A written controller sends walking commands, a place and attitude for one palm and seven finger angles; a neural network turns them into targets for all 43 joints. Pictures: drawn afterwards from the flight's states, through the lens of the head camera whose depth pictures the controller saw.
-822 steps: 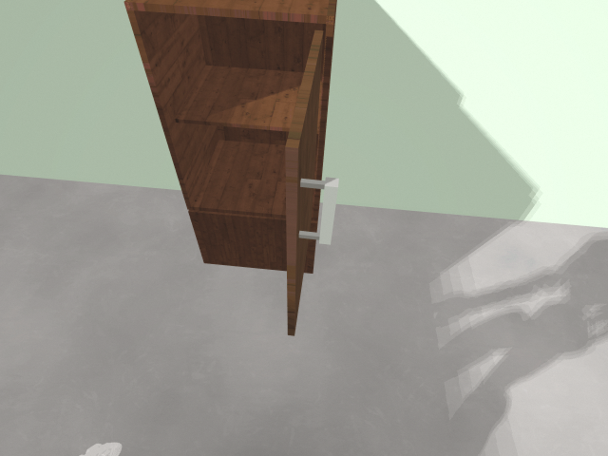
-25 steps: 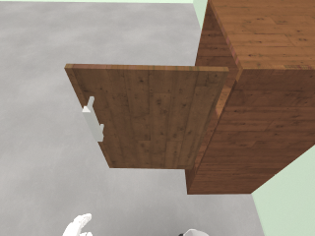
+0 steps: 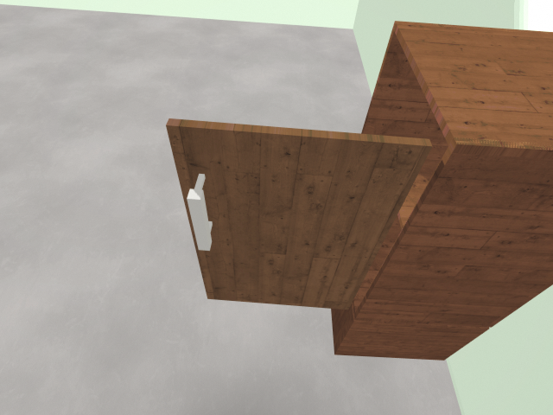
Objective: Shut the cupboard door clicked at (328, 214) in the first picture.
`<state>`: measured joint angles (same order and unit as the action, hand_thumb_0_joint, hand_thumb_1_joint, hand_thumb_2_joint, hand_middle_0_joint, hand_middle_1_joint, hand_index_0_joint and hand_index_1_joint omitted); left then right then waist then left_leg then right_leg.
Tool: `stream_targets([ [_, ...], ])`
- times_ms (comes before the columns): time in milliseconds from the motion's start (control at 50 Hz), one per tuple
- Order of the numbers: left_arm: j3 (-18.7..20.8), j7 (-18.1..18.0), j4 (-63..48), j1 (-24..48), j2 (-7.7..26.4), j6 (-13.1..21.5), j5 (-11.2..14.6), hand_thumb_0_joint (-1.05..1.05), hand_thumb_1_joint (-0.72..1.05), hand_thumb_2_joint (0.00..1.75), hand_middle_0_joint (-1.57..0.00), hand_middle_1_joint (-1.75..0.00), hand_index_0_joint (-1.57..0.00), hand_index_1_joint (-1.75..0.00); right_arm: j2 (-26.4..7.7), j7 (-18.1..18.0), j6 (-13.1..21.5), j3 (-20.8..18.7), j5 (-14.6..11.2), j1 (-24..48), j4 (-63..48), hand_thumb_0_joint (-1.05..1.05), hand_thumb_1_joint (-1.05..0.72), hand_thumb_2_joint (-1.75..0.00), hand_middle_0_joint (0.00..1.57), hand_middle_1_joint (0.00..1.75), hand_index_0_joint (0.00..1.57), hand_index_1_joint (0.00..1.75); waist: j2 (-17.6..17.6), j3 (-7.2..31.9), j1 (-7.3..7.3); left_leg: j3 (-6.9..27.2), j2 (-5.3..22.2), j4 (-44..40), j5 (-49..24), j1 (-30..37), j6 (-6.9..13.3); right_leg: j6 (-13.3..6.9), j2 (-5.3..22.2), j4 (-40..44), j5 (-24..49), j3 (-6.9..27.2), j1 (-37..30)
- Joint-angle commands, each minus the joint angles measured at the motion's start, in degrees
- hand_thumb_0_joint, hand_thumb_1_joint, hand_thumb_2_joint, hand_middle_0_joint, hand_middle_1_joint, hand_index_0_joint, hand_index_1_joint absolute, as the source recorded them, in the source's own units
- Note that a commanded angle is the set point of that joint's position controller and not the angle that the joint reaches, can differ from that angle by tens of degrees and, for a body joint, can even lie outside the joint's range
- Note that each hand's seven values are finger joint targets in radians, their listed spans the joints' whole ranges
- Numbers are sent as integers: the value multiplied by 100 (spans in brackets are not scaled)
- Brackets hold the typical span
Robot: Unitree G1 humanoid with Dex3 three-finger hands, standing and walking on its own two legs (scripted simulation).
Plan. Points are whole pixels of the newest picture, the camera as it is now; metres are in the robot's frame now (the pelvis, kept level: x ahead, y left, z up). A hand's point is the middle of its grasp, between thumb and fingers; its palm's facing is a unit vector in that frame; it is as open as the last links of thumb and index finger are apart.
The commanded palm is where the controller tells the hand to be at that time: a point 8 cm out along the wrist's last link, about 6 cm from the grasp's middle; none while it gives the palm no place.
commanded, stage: come to a stop and stand still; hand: left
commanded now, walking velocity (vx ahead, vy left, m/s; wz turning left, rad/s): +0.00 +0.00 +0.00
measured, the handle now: (203, 213) +0.44 +0.17 +0.00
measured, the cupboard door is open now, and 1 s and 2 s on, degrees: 89 89 89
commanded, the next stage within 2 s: look again from close up in 0.56 s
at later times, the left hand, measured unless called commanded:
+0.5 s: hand out of the picture -0.03 +0.13 -0.17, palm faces +0.03 -0.99 -0.14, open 7.3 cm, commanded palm none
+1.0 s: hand out of the picture +0.02 +0.18 -0.18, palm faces +0.02 -0.98 -0.21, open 7.4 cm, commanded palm none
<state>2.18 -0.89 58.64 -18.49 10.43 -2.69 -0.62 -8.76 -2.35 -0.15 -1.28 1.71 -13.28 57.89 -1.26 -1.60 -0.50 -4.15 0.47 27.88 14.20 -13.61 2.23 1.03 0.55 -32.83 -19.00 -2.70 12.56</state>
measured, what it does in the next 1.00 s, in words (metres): steps on the spot: right foot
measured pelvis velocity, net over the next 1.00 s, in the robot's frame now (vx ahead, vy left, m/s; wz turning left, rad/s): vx -0.01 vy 0.00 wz -0.01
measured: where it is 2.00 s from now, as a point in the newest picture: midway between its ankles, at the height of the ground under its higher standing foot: outside the picture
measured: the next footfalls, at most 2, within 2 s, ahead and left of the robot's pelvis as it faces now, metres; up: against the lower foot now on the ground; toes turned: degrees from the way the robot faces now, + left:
right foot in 0.02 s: +0.04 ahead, -0.10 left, +0.00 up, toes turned +1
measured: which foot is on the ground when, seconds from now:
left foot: down 0.00-1.00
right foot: up 0.00-0.00, down 0.02-1.00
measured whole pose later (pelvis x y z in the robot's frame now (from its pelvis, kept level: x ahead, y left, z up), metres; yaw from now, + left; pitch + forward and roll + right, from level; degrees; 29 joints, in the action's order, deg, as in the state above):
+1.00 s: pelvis -0.01 +0.00 -0.01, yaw -1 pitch -1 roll +0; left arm -0.6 -2.7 58.4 -17.0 9.7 0.8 -0.7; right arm -10.0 -1.4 0.5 -0.8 1.0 -14.1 59.7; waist 0.3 0.3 0.1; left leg -4.8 0.7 31.7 15.9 -15.0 1.8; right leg -0.2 0.4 -30.3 -18.9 -2.2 10.6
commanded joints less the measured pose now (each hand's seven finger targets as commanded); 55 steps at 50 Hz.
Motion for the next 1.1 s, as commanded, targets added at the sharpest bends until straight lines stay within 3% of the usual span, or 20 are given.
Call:
stream_targets([
  [0,-16,-87,-39,-443,295,222,-32,0,90,90,-20,-30,-20,-30,-684,-52,64,-159,-129,-357,6,0,-90,-90,20,30,20,30,216,117,121,670,769,-241,-1737,281,52,-252,545,1123,2019,587,-399],
  [20,-42,-94,-14,-458,345,228,-29,0,90,90,-20,-30,-20,-30,-601,-27,64,-121,-139,-333,32,0,-90,-90,20,30,20,30,269,170,147,542,634,-318,-1338,324,-40,-324,697,1045,2164,623,-317],
  [60,-68,-101,85,-413,330,294,-24,0,90,90,-20,-30,-20,-30,-533,-16,17,-87,-125,-238,148,0,-90,-90,20,30,20,30,-400,296,158,346,510,-248,-955,520,-138,-393,727,1149,2225,804,-207],
  [160,-166,-137,280,-370,195,328,-7,0,90,90,-20,-30,-20,-30,-435,32,25,-16,-139,-197,472,0,-90,-90,20,30,20,30,24,-175,127,464,560,-723,-626,572,-122,-268,567,1395,1221,703,83],
  [300,-185,-165,435,-478,131,364,3,0,90,90,-20,-30,-20,-30,-319,56,9,38,-123,-395,718,0,-90,-90,20,30,20,30,30,-491,80,485,478,-887,-320,445,-161,-273,577,1675,473,757,243],
  [480,-168,-187,433,-570,50,377,15,0,90,90,-20,-30,-20,-30,-164,50,2,40,-109,-711,821,0,-90,-90,20,30,20,30,91,-538,61,450,456,-827,-321,312,-174,-319,564,1665,396,761,268],
  [620,-154,-198,414,-657,-19,400,14,0,90,90,-20,-30,-20,-30,-118,33,44,35,-118,-842,830,0,-90,-90,20,30,20,30,16,-352,54,450,504,-772,-606,380,-154,-324,552,1500,870,725,132],
  [640,-201,-168,-177,-251,1069,467,-98,0,90,90,-20,-30,-20,-30,-683,134,65,-93,24,-378,-43,0,-90,-90,20,30,20,30,46,-975,264,824,143,-661,-1024,50,-76,-461,301,1179,787,540,641],
  [660,-130,-176,-36,-326,536,450,-45,0,90,90,-20,-30,-20,-30,-656,89,184,-167,-21,-328,80,0,-90,-90,20,30,20,30,661,-307,70,708,553,-389,-332,75,-68,-438,549,980,88,598,508],
  [680,-198,-182,-47,-439,402,466,-24,0,90,90,-20,-30,-20,-30,-379,73,163,-128,-30,-416,53,0,-90,-90,20,30,20,30,687,198,94,741,446,-189,-104,103,-47,-483,557,1063,239,710,277],
  [700,-176,-188,-43,-457,368,474,-26,0,90,90,-20,-30,-20,-30,-309,67,118,-124,-44,-475,31,0,-90,-90,20,30,20,30,359,321,113,682,368,23,52,16,-79,-503,660,1194,38,864,310],
  [740,-189,-201,-139,-285,415,489,-41,0,90,90,-20,-30,-20,-30,-300,101,61,-81,-25,-599,-29,0,-90,-90,20,30,20,30,-291,179,173,522,257,304,43,-22,-120,-579,844,1443,-263,1178,554],
  [760,-167,-208,-158,-194,395,493,-36,0,90,90,-20,-30,-20,-30,-270,113,56,-84,-32,-633,-20,0,-90,-90,20,30,20,30,-406,54,225,510,259,325,-43,-38,-125,-577,860,1461,-327,1136,687],
  [820,-140,-219,-168,-158,382,487,-35,0,90,90,-20,-30,-20,-30,-394,102,125,-85,-71,-613,2,0,-90,-90,20,30,20,30,116,-161,189,618,420,-1,-613,26,-73,-445,602,1048,602,793,637],
  [860,-155,-226,-156,-276,388,466,-40,0,90,90,-20,-30,-20,-30,-494,95,154,-51,-80,-505,-4,0,-90,-90,20,30,20,30,192,-109,99,638,498,-99,-1058,22,-26,-384,516,810,1264,656,314],
  [960,-143,-233,-220,-292,495,411,-37,0,90,90,-20,-30,-20,-30,-675,86,162,-51,-85,-245,-60,0,-90,-90,20,30,20,30,266,-57,37,594,532,-160,-1443,183,3,-316,504,708,1519,616,165],
  [1080,-149,-222,-324,-141,588,374,-36,0,90,90,-20,-30,-20,-30,-809,110,140,-56,-91,11,-91,0,-90,-90,20,30,20,30,164,4,40,587,535,-321,-1195,326,10,-250,522,795,1334,644,180],
])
